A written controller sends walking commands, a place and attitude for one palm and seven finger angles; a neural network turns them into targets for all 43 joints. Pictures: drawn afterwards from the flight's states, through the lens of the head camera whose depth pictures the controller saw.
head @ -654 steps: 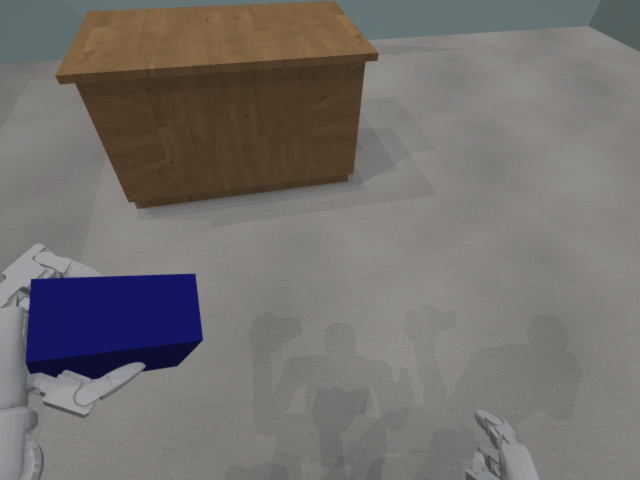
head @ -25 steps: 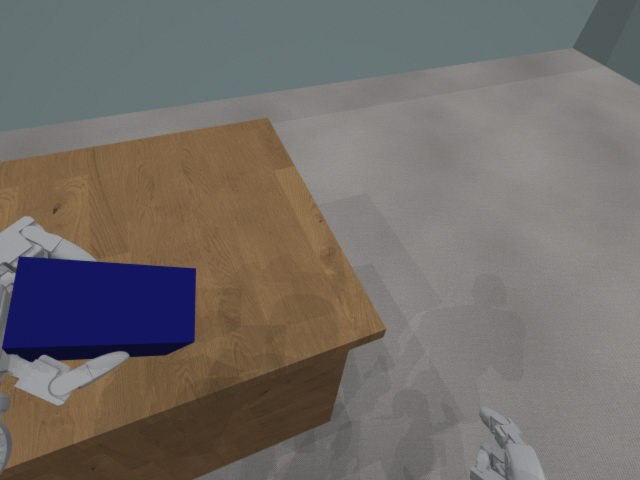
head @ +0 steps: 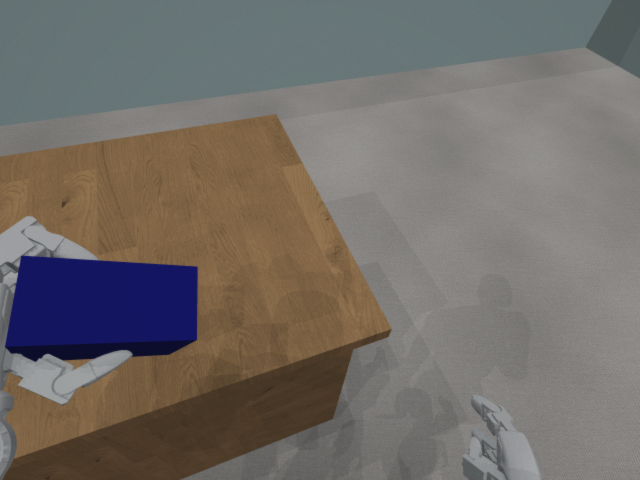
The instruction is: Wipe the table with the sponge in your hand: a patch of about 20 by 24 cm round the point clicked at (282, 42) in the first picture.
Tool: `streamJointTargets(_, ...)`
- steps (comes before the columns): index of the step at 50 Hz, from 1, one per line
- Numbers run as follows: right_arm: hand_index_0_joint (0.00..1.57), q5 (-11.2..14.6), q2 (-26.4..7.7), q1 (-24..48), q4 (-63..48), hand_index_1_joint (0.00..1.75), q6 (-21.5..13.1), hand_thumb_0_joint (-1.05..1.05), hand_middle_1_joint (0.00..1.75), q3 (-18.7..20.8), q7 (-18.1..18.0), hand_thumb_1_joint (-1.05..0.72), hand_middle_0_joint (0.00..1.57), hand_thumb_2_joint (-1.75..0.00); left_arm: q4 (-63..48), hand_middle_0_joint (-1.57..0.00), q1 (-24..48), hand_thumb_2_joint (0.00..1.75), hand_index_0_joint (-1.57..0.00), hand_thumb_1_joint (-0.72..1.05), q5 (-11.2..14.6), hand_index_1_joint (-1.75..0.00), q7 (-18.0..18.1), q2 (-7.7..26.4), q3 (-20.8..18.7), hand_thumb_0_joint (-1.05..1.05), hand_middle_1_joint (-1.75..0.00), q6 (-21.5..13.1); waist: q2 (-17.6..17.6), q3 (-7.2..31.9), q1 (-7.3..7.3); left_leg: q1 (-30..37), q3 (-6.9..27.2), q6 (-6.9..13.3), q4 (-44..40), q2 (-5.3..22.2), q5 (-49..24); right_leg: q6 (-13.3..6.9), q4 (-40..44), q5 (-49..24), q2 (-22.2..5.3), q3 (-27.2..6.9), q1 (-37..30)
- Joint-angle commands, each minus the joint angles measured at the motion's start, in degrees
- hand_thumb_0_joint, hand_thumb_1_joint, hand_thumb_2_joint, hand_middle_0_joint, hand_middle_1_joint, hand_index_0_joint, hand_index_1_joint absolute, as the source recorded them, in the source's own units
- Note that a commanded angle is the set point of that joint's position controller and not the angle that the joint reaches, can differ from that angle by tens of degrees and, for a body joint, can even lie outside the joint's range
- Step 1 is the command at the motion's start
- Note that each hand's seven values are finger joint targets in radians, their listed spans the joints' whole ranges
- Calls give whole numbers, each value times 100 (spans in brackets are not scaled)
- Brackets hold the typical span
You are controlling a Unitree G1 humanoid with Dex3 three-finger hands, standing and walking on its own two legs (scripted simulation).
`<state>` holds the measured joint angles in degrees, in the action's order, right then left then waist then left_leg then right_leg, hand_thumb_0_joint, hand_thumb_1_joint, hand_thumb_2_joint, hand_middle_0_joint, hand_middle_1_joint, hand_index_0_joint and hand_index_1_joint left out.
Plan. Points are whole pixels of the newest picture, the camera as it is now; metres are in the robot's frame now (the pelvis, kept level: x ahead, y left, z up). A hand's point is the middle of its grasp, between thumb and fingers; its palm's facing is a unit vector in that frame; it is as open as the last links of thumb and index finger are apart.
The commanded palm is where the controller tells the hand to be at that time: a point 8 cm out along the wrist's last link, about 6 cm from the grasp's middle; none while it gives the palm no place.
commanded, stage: shuffle to correct the standing spot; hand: left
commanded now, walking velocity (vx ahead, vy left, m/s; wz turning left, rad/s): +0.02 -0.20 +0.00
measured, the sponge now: (135, 314) +0.24 +0.20 +0.14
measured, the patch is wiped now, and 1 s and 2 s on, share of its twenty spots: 0.00 0.00 0.00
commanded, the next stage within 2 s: come to a stop and stand still in 0.40 s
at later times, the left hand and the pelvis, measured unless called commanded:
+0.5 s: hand (82, 305) +0.23 +0.23 +0.17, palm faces +0.30 -0.85 -0.43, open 10.6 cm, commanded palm +0.16 +0.27 +0.19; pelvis +0.00 -0.01 +0.00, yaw +0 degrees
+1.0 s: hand (10, 324) +0.20 +0.28 +0.18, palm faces +0.39 -0.85 -0.36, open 10.6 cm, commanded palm +0.15 +0.30 +0.19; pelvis -0.02 +0.02 +0.01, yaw +0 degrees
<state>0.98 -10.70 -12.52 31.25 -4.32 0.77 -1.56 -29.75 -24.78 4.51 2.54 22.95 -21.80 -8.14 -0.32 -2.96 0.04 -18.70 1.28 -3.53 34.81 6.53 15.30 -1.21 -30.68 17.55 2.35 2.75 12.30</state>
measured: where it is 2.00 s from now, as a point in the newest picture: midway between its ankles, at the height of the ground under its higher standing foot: outside the picture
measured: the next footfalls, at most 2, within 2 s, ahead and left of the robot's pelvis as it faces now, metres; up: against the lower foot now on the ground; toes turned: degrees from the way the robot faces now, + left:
none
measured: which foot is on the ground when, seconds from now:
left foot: down 0.00-1.00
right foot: down 0.00-1.00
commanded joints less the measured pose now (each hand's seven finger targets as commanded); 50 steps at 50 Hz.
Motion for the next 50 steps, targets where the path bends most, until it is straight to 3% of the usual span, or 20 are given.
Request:
streamJointTargets(1,20,47,-720,438,-884,30,-328,0,30,255,-34,-90,20,-90,-1443,-120,504,130,-120,10,68,-160,172,1118,-754,0,-160,-444,889,761,23,725,302,568,-829,345,-735,-15,488,-889,-385,-141,266)
streamJointTargets(3,20,26,-747,400,-900,30,-349,0,30,274,-20,-90,20,-90,-1381,-120,465,130,-120,10,41,-160,157,1070,-723,0,-160,-458,1073,779,-8,642,437,615,-950,482,-753,53,484,-784,-294,-60,112)
streamJointTargets(10,20,48,-725,246,-840,30,-318,0,30,321,-6,-90,20,-90,-1125,-120,401,130,-120,10,97,-160,146,986,-673,0,-160,-381,27,812,65,667,-138,424,-90,-35,-296,-314,828,-1125,-719,-562,335)
streamJointTargets(15,20,41,-719,381,-855,30,-314,0,30,271,-21,-90,20,-90,-1295,-120,465,130,-120,10,87,-160,190,1064,-728,0,-160,-376,435,685,50,606,99,514,-452,147,-273,-173,663,-812,-552,-364,389)
streamJointTargets(18,20,39,-730,388,-856,30,-325,0,30,276,-23,-90,20,-90,-1444,-120,380,130,-120,10,56,-160,218,1099,-763,0,-160,-400,852,833,17,699,323,594,-710,359,-866,-31,483,-969,-382,-135,161)
streamJointTargets(26,20,79,-727,282,-793,30,-292,0,30,304,-2,-90,20,-90,-1124,-120,148,130,-120,10,91,-160,203,1068,-771,0,-160,-330,344,873,69,748,-18,486,-222,82,-1052,-214,684,-1459,-625,-397,143)
streamJointTargets(27,20,-315,-835,-409,-185,30,-737,0,30,513,-82,-90,20,-90,-1614,-120,5062,130,-120,10,-565,-160,49,5002,-3819,0,-160,-844,-1140,441,-452,-410,-1197,320,518,-119,-968,-51,1308,-2542,-502,-629,-370)
streamJointTargets(28,20,-147,-464,161,-423,30,-819,0,30,332,-119,-90,20,-90,835,-120,2305,130,-120,10,-224,-160,-151,1776,-1359,0,-160,-604,-1268,706,-253,-468,-556,289,698,-729,-270,-733,703,-3924,-1167,-1515,-586)
streamJointTargets(29,20,0,-832,-50,-752,30,-882,0,30,431,-71,-90,20,-90,961,-120,1077,130,-120,10,-187,-160,-175,1235,-987,0,-160,-637,-605,676,-390,-390,-631,325,630,-589,-88,-494,663,-4454,-1242,-1701,-780)
streamJointTargets(30,20,-11,-805,-107,-724,30,-869,0,30,355,-5,-90,20,-90,22,-120,857,130,-120,10,-69,-160,-159,1078,-660,0,-160,-763,-192,840,-342,-370,-523,438,16,-548,10,-410,364,-4165,-1214,-1256,-1178)
streamJointTargets(31,20,47,-733,40,-630,30,-874,0,30,308,64,-90,20,-90,-272,-120,585,130,-120,10,17,-160,-81,566,-272,0,-160,-806,294,1210,-160,534,-447,517,-754,-513,-1150,-274,8,-3510,-1026,-879,-940)
streamJointTargets(32,20,18,-900,117,-715,30,-909,0,30,371,113,-90,20,-90,-883,-120,651,130,-120,10,24,-160,-27,749,-391,0,-160,-863,411,1339,-195,1449,-116,633,-905,-217,-2282,60,-204,-2627,-628,-654,-128)
streamJointTargets(33,20,-17,-926,244,-721,30,-904,0,30,385,139,-90,20,-90,-1067,-120,525,130,-120,10,23,-160,27,806,-437,0,-160,-891,668,1417,-202,1763,344,841,-912,229,-3039,277,-620,-1972,-407,-368,269)
streamJointTargets(34,20,-53,-858,362,-767,30,-867,0,30,371,162,-90,20,-90,-1160,-120,424,130,-120,10,-41,-160,86,855,-447,0,-160,-886,1099,1307,-215,1508,631,1076,-916,541,-3166,376,-857,-1215,-366,-273,399)
streamJointTargets(35,20,-64,-780,409,-779,30,-843,0,30,338,192,-90,20,-90,-1316,-120,467,130,-120,10,-97,-160,138,917,-491,0,-160,-897,1078,1245,-254,1059,667,1104,-941,618,-2921,330,-622,-416,-412,-263,153)
streamJointTargets(37,20,-17,-764,471,-787,30,-850,0,30,268,187,-90,20,-90,-1308,-120,542,130,-120,10,-152,-160,295,1055,-678,0,-160,-887,770,1014,-235,193,266,783,-843,260,-1545,162,182,-549,-460,-231,-441)
streamJointTargets(40,20,-5,-698,389,-735,30,-829,0,30,256,71,-90,20,-90,-1283,-120,500,130,-120,10,-28,-160,421,1226,-941,0,-160,-920,-366,977,-118,572,-102,434,-88,-536,-457,-209,1096,-1062,-991,-1130,120)
streamJointTargets(42,20,-32,-700,468,-662,30,-791,0,30,201,-22,-90,20,-90,-1190,-120,533,130,-120,10,11,-160,467,1157,-900,0,-160,-926,-34,760,-61,797,-40,429,-326,-550,-246,-294,1269,-393,-1043,-1113,579)
streamJointTargets(46,20,-33,-727,598,-610,30,-825,0,30,136,-104,-90,20,-90,-933,-120,753,130,-120,10,-57,-160,440,911,-624,0,-160,-961,584,453,-92,585,320,557,-1325,-148,178,-33,1100,-3,-585,-613,357)
streamJointTargets(50,20,-41,-774,498,-605,30,-902,0,30,118,-60,-90,20,-90,-669,-120,975,130,-120,10,-216,-160,396,627,-245,0,-160,-919,491,534,-124,202,383,610,-1709,-62,736,59,961,-65,-446,-435,-186)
